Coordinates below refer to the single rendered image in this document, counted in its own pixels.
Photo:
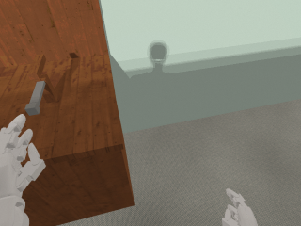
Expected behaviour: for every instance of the tap lever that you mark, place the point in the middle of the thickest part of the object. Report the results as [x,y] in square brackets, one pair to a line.
[33,108]

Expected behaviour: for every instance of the robot left forearm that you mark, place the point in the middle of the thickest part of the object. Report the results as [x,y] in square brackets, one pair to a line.
[12,211]

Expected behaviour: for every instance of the counter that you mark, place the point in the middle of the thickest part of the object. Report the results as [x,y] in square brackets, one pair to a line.
[78,132]

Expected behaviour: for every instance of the right robot hand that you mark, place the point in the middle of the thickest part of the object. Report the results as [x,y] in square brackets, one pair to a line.
[242,214]

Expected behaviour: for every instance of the left robot hand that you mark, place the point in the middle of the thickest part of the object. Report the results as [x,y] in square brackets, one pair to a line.
[12,153]

